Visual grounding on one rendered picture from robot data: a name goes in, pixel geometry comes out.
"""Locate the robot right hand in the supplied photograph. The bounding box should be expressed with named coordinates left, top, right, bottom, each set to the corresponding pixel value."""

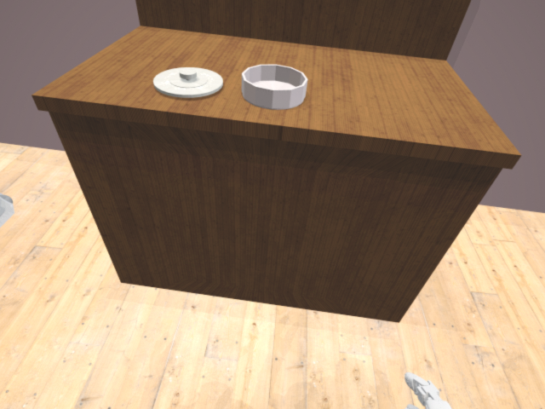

left=404, top=372, right=452, bottom=409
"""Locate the knob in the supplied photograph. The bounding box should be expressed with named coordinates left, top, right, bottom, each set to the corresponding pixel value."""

left=179, top=68, right=197, bottom=79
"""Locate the pot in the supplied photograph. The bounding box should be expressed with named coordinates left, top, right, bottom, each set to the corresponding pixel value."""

left=242, top=65, right=307, bottom=110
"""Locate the lid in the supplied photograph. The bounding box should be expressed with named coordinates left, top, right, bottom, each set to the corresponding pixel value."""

left=153, top=67, right=223, bottom=98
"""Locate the table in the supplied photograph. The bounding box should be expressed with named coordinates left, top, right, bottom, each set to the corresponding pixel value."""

left=32, top=0, right=522, bottom=323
